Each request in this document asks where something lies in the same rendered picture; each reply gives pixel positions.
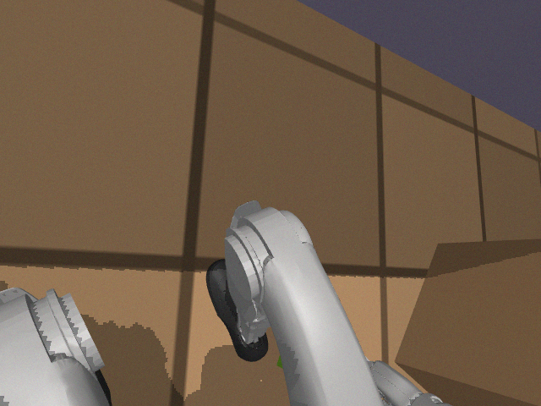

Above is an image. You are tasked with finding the left robot foot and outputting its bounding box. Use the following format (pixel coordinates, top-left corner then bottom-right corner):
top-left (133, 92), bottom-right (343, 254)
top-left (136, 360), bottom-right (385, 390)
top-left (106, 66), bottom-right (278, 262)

top-left (95, 370), bottom-right (112, 406)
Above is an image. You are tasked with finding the right robot foot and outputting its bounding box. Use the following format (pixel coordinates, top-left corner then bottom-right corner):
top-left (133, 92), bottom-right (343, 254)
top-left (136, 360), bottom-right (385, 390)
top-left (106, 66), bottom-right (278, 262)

top-left (206, 259), bottom-right (268, 362)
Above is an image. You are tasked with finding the right robot hand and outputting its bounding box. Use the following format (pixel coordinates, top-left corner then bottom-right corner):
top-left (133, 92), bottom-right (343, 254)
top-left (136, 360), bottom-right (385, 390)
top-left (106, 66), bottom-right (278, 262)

top-left (365, 357), bottom-right (423, 406)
